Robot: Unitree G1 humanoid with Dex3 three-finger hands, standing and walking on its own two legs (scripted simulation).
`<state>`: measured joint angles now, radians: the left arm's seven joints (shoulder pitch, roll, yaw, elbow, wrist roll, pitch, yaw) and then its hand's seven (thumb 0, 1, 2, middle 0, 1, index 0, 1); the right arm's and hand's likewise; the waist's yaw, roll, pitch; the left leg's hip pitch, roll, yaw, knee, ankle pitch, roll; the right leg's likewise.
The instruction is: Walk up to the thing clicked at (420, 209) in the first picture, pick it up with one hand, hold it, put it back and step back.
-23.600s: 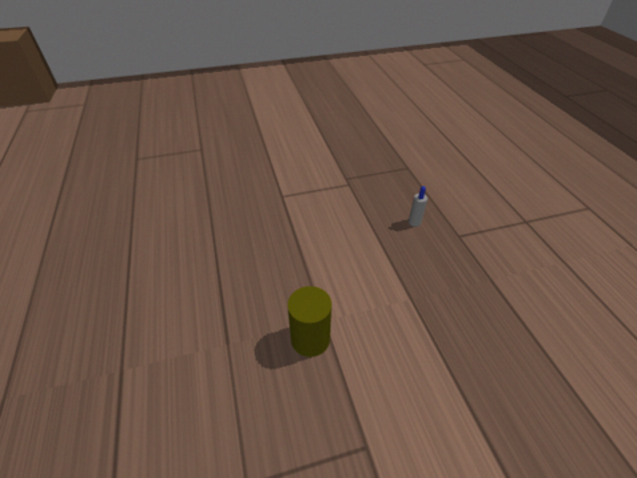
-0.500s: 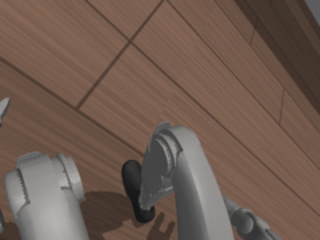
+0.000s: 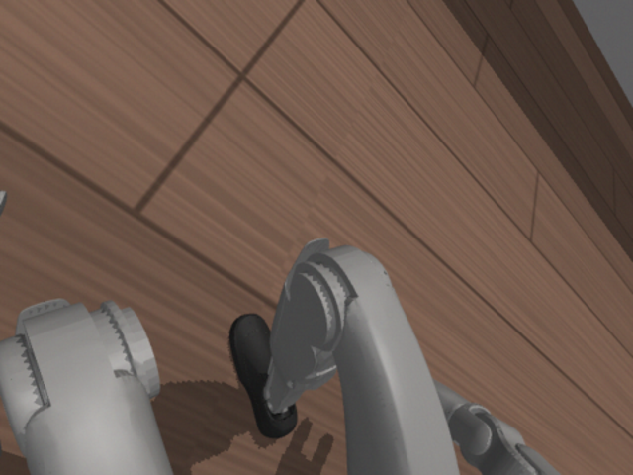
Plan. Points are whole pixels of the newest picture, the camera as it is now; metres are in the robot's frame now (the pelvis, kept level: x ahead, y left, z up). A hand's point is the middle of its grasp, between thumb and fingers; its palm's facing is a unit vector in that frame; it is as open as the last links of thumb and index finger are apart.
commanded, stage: open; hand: left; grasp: from the side
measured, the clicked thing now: out of the picture +0.45 +0.25 -0.18
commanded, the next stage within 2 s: withdraw in 0.32 s
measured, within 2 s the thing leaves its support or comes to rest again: neither
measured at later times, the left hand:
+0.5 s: hand out of the picture +0.45 +0.25 -0.17, palm faces +0.27 -0.96 +0.03, open 14.4 cm
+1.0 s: hand out of the picture +0.41 +0.33 -0.09, palm faces +0.19 -0.97 -0.16, open 17.2 cm
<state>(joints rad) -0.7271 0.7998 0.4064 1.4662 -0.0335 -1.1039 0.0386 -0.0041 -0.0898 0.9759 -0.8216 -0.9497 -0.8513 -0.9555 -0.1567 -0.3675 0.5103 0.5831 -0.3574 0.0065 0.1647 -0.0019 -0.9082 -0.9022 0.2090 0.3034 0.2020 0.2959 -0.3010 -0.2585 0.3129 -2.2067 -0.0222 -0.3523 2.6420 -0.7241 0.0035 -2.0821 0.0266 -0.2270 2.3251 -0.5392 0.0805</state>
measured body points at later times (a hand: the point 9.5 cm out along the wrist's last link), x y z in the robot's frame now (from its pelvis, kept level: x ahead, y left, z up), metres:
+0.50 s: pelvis +0.00 +0.00 +0.00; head +0.24 +0.19 +0.33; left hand +0.43 +0.30 -0.17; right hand +0.14 -0.25 -0.03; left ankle +0.08 +0.11 -0.26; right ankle +0.16 -0.13 -0.26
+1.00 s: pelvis +0.00 +0.00 +0.03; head +0.19 +0.17 +0.39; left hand +0.40 +0.39 -0.08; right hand +0.18 -0.24 -0.03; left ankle +0.08 +0.11 -0.26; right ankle +0.16 -0.13 -0.26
